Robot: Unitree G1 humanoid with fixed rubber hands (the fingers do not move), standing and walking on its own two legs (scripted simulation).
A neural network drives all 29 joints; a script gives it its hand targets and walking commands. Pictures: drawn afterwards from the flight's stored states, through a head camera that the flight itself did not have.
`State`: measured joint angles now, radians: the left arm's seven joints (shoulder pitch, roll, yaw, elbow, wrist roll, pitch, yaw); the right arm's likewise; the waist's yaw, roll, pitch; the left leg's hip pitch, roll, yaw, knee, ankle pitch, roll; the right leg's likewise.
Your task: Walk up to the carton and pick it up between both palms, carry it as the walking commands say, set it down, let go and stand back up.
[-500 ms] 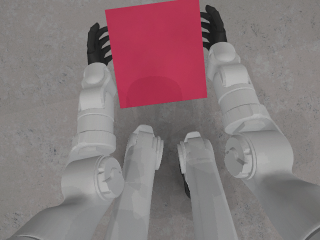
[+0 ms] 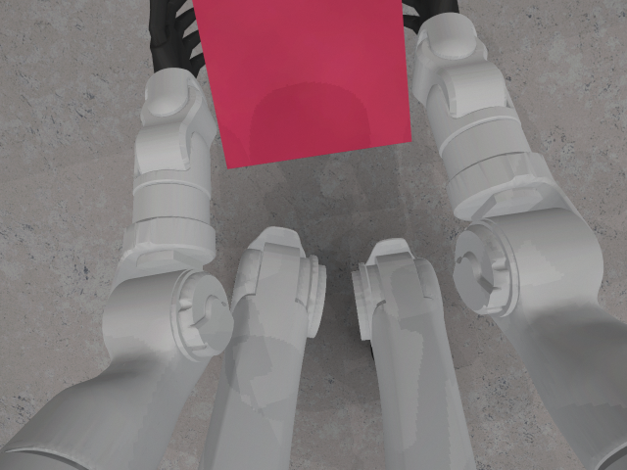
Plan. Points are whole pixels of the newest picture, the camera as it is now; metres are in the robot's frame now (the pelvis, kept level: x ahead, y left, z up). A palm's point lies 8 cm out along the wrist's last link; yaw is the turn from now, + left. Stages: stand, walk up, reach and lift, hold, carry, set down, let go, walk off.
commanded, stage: set down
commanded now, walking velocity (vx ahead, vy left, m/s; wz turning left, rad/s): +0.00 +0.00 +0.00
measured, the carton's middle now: (307, 71) +0.51 +0.07 -0.23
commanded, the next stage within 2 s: none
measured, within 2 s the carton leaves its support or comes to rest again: rests again in 1.72 s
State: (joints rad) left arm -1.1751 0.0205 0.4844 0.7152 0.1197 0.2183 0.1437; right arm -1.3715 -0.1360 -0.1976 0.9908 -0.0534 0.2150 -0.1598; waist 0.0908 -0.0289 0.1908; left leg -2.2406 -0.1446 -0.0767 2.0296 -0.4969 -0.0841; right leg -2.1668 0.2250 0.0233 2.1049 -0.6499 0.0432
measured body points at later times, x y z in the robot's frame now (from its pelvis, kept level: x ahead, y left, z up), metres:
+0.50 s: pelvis +0.00 +0.00 -0.01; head +0.35 +0.00 +0.27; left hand +0.49 +0.20 -0.17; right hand +0.56 -0.06 -0.17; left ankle +0.13 +0.12 -0.37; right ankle +0.09 -0.10 -0.37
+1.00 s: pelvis +0.00 +0.00 -0.02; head +0.35 +0.00 +0.26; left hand +0.49 +0.20 -0.19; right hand +0.56 -0.07 -0.18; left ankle +0.13 +0.12 -0.37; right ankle +0.09 -0.10 -0.37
